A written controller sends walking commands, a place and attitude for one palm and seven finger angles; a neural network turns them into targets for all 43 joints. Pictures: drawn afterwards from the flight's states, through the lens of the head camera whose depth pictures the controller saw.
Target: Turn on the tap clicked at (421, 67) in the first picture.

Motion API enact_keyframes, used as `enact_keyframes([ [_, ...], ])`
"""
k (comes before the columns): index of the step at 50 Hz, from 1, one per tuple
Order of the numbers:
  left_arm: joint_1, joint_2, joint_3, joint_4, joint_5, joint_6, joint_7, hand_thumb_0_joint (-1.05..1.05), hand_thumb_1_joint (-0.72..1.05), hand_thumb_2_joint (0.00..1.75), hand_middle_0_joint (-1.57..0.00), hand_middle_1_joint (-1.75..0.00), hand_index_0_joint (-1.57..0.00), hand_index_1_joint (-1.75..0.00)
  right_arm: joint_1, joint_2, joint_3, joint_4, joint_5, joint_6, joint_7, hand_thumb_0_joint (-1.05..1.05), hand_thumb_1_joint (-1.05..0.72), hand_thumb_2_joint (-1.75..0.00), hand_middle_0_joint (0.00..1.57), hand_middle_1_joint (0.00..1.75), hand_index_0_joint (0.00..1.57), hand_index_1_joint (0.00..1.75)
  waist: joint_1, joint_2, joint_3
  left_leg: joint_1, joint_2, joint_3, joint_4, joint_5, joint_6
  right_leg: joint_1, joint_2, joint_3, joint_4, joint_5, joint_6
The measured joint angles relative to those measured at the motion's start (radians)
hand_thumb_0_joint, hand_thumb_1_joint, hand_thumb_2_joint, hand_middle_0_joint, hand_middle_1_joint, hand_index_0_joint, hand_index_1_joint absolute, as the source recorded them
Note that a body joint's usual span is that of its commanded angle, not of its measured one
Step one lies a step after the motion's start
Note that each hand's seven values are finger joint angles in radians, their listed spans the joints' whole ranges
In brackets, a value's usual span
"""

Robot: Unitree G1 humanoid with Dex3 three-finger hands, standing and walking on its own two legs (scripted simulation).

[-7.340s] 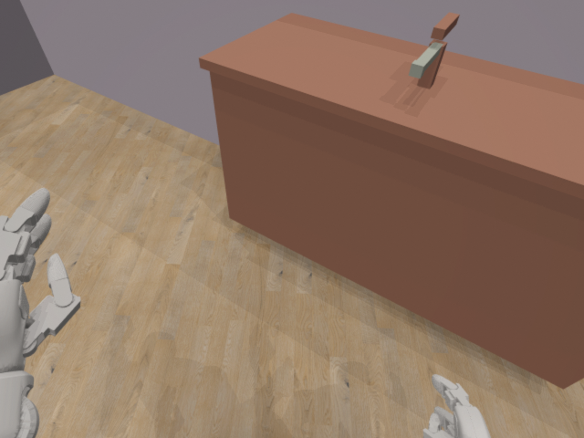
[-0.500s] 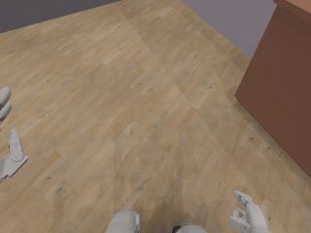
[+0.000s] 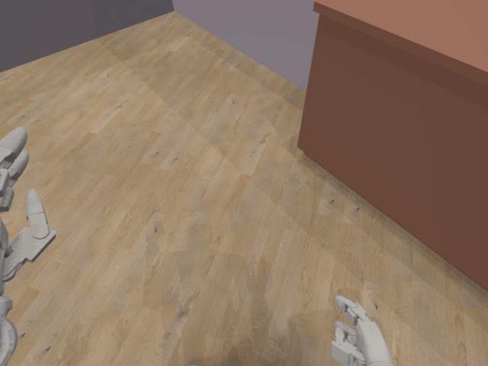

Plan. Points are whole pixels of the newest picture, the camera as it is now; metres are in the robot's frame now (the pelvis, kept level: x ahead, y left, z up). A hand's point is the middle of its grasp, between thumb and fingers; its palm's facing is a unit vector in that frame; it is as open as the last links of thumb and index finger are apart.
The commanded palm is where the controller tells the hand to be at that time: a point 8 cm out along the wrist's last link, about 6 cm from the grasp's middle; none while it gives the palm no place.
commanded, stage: turn to face it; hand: left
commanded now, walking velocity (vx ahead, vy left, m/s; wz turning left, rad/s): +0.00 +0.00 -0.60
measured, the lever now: out of the picture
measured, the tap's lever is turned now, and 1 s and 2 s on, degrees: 0 0 0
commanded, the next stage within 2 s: take the last steps up to it in 1.88 s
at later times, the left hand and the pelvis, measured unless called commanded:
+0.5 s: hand (131, 237) +0.22 +0.15 +0.18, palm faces +0.17 -0.89 -0.43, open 7.4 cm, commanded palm +0.18 +0.20 +0.19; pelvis -0.05 -0.02 +0.00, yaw -15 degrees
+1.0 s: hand (272, 272) +0.20 +0.00 +0.18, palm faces -0.18 -0.81 -0.56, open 7.4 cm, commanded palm +0.17 +0.08 +0.19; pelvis -0.12 -0.07 +0.00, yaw -34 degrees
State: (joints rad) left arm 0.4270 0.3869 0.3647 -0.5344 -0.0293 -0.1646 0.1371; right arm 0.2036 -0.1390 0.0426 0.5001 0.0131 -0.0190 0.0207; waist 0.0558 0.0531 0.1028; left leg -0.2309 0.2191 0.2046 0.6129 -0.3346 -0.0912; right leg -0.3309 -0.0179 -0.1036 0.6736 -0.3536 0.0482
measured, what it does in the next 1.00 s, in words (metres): walks backwards, turning right: right foot, then left foot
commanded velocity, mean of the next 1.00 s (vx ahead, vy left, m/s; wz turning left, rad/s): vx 0.00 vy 0.00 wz -0.60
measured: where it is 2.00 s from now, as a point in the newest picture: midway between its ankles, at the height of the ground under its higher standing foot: outside the picture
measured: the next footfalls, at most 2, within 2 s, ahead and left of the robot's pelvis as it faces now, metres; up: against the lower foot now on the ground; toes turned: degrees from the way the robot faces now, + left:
right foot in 0.02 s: +0.06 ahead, -0.11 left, +0.00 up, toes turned -7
left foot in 0.46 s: +0.02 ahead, +0.11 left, +0.00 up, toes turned -10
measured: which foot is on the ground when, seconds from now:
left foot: down 0.00-0.02, up 0.04-0.44, down 0.46-0.76, up 0.78-1.00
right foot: up 0.00-0.00, down 0.02-0.48, up 0.50-0.72, down 0.74-1.00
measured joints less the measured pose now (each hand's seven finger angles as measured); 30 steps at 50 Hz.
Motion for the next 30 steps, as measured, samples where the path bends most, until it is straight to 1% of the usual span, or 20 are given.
enact_keyframes([
  [1, -0.007, 0.011, 0.004, -0.001, 0.001, 0.001, -0.001, 0.01, 0.89, 0.9, -0.2, -0.3, -0.21, -0.31, 0.003, 0.001, 0.004, -0.003, 0.001, -0.004, 0.003, 0.01, -0.9, -0.9, 0.21, 0.3, 0.2, 0.3, -0.005, 0.005, 0.008, -0.018, 0.017, 0.0, 0.038, -0.015, -0.011, 0.027, 0.002, -0.01, -0.058, 0.067, -0.019],
  [2, -0.022, 0.01, 0.002, 0.0, 0.003, -0.001, -0.003, 0.01, 0.89, 0.9, -0.21, -0.3, -0.21, -0.31, -0.004, -0.006, 0.003, 0.003, 0.003, -0.005, 0.005, 0.01, -0.9, -0.9, 0.21, 0.3, 0.2, 0.3, -0.015, 0.027, 0.029, -0.045, 0.043, -0.018, 0.094, -0.026, -0.004, 0.027, 0.022, -0.023, -0.057, 0.09, -0.052],
  [3, -0.032, 0.009, -0.001, 0.0, 0.002, -0.004, -0.005, 0.01, 0.89, 0.9, -0.21, -0.3, -0.21, -0.31, -0.015, -0.016, 0.0, 0.015, 0.005, 0.0, 0.004, 0.01, -0.9, -0.9, 0.21, 0.3, 0.2, 0.3, -0.026, 0.035, 0.046, -0.086, 0.037, -0.06, 0.181, -0.086, -0.001, 0.013, 0.031, -0.025, -0.036, 0.079, -0.079],
  [4, -0.033, 0.007, -0.001, -0.004, -0.005, -0.005, -0.006, 0.01, 0.89, 0.9, -0.21, -0.3, -0.21, -0.31, -0.028, -0.026, -0.004, 0.03, 0.006, 0.011, 0.002, 0.01, -0.9, -0.9, 0.21, 0.3, 0.21, 0.3, -0.032, 0.029, 0.057, -0.131, 0.007, -0.103, 0.281, -0.145, -0.001, -0.003, 0.033, -0.015, -0.02, 0.066, -0.098],
  [6, 0.003, 0.008, 0.009, -0.028, -0.02, -0.003, -0.006, 0.01, 0.89, 0.9, -0.21, -0.3, -0.21, -0.31, -0.053, -0.048, -0.015, 0.051, 0.004, 0.042, -0.004, 0.01, -0.9, -0.9, 0.21, 0.3, 0.21, 0.3, -0.046, 0.007, 0.071, -0.206, -0.056, -0.156, 0.461, -0.171, -0.003, -0.021, 0.037, 0.019, -0.024, 0.067, -0.117],
  [8, 0.058, 0.013, 0.024, -0.054, -0.028, -0.009, -0.004, 0.01, 0.89, 0.9, -0.21, -0.31, -0.22, -0.31, -0.067, -0.07, -0.031, 0.063, 0.0, 0.067, -0.011, 0.01, -0.9, -0.9, 0.21, 0.3, 0.2, 0.3, -0.065, -0.007, 0.074, -0.256, -0.095, -0.174, 0.557, -0.139, -0.009, -0.024, 0.046, 0.046, -0.055, 0.094, -0.119],
  [9, 0.082, 0.018, 0.031, -0.064, -0.031, -0.011, -0.003, 0.01, 0.88, 0.9, -0.21, -0.31, -0.22, -0.31, -0.07, -0.08, -0.042, 0.067, -0.001, 0.076, -0.016, 0.01, -0.9, -0.9, 0.21, 0.3, 0.2, 0.3, -0.072, -0.012, 0.072, -0.269, -0.108, -0.174, 0.566, -0.124, -0.011, -0.022, 0.051, 0.058, -0.074, 0.11, -0.121],
  [12, 0.129, 0.04, 0.05, -0.076, -0.035, -0.018, -0.001, 0.01, 0.88, 0.9, -0.21, -0.31, -0.22, -0.31, -0.064, -0.108, -0.073, 0.072, -0.003, 0.094, -0.031, 0.02, -0.9, -0.9, 0.2, 0.3, 0.2, 0.3, -0.08, -0.029, 0.051, -0.272, -0.132, -0.163, 0.494, -0.092, -0.011, -0.019, 0.065, 0.09, -0.125, 0.151, -0.128],
  [16, 0.135, 0.051, 0.06, -0.058, -0.035, -0.016, 0.007, 0.01, 0.88, 0.9, -0.21, -0.31, -0.22, -0.31, -0.042, -0.139, -0.096, 0.066, -0.002, 0.103, -0.042, 0.02, -0.9, -0.9, 0.2, 0.3, 0.2, 0.3, -0.07, -0.048, 0.004, -0.219, -0.155, -0.152, 0.32, -0.092, 0.0, -0.027, 0.083, 0.13, -0.165, 0.189, -0.132],
  [20, 0.104, 0.028, 0.039, -0.044, -0.029, -0.002, 0.016, 0.01, 0.88, 0.9, -0.21, -0.31, -0.22, -0.31, -0.024, -0.15, -0.094, 0.05, 0.001, 0.105, -0.043, 0.01, -0.91, -0.9, 0.2, 0.3, 0.2, 0.3, -0.051, -0.073, -0.039, -0.132, -0.177, -0.149, 0.144, -0.105, 0.019, -0.044, 0.1, 0.166, -0.18, 0.215, -0.13],
  [22, 0.089, 0.012, 0.024, -0.046, -0.024, 0.003, 0.016, 0.01, 0.88, 0.9, -0.21, -0.31, -0.22, -0.31, -0.021, -0.148, -0.087, 0.038, 0.0, 0.104, -0.041, 0.01, -0.91, -0.9, 0.2, 0.3, 0.2, 0.3, -0.044, -0.083, -0.057, -0.066, -0.181, -0.144, 0.016, -0.078, 0.033, -0.059, 0.112, 0.181, -0.174, 0.223, -0.124],
  [23, 0.083, 0.006, 0.017, -0.051, -0.022, 0.004, 0.015, 0.01, 0.89, 0.9, -0.21, -0.31, -0.22, -0.31, -0.018, -0.147, -0.083, 0.028, -0.001, 0.101, -0.04, 0.01, -0.91, -0.9, 0.2, 0.3, 0.2, 0.3, -0.042, -0.081, -0.067, -0.028, -0.175, -0.141, -0.06, -0.063, 0.045, -0.072, 0.123, 0.185, -0.16, 0.222, -0.12],
  [24, 0.07, 0.007, 0.014, -0.056, -0.019, 0.003, 0.013, 0.01, 0.89, 0.9, -0.21, -0.31, -0.22, -0.31, -0.02, -0.138, -0.081, 0.021, -0.002, 0.097, -0.042, 0.01, -0.91, -0.9, 0.2, 0.3, 0.2, 0.3, -0.041, -0.091, -0.066, -0.015, -0.176, -0.135, -0.101, 0.02, 0.054, -0.088, 0.125, 0.189, -0.132, 0.212, -0.113],
  [25, 0.054, 0.009, 0.014, -0.054, -0.014, 0.002, 0.009, 0.01, 0.89, 0.9, -0.21, -0.31, -0.22, -0.31, -0.025, -0.123, -0.079, 0.017, -0.003, 0.093, -0.044, 0.01, -0.91, -0.9, 0.2, 0.3, 0.2, 0.3, -0.032, -0.107, -0.055, -0.01, -0.178, -0.119, -0.097, 0.057, 0.057, -0.109, 0.122, 0.196, -0.072, 0.142, -0.096],
  [26, 0.043, 0.011, 0.016, -0.047, -0.007, -0.002, 0.006, 0.01, 0.89, 0.9, -0.21, -0.31, -0.22, -0.31, -0.029, -0.106, -0.074, 0.013, -0.005, 0.087, -0.045, 0.01, -0.9, -0.9, 0.2, 0.3, 0.2, 0.3, -0.022, -0.116, -0.049, -0.006, -0.174, -0.102, -0.084, 0.058, 0.058, -0.14, 0.116, 0.183, 0.032, 0.058, -0.075],
  [28, 0.032, 0.007, 0.017, -0.028, 0.001, -0.005, 0.002, 0.01, 0.89, 0.9, -0.21, -0.31, -0.21, -0.31, -0.027, -0.075, -0.063, 0.005, -0.007, 0.072, -0.042, 0.01, -0.9, -0.9, 0.2, 0.3, 0.2, 0.3, -0.016, -0.105, -0.045, 0.005, -0.152, -0.082, -0.068, 0.036, 0.055, -0.193, 0.095, 0.131, 0.254, -0.03, -0.041],
  [29, 0.026, 0.0, 0.014, -0.022, 0.003, -0.001, 0.001, 0.01, 0.89, 0.9, -0.21, -0.3, -0.21, -0.31, -0.024, -0.062, -0.057, 0.003, -0.004, 0.063, -0.037, 0.01, -0.9, -0.9, 0.2, 0.3, 0.2, 0.3, -0.011, -0.092, -0.043, 0.012, -0.137, -0.074, -0.066, 0.029, 0.051, -0.203, 0.078, 0.106, 0.322, -0.046, -0.029],
  [30, 0.021, -0.008, 0.009, -0.018, 0.003, 0.0, 0.001, 0.01, 0.89, 0.9, -0.21, -0.3, -0.21, -0.31, -0.021, -0.051, -0.05, 0.003, -0.001, 0.054, -0.031, 0.01, -0.9, -0.9, 0.2, 0.3, 0.2, 0.3, -0.005, -0.076, -0.042, 0.017, -0.119, -0.065, -0.064, 0.025, 0.045, -0.2, 0.06, 0.082, 0.348, -0.058, -0.018],
])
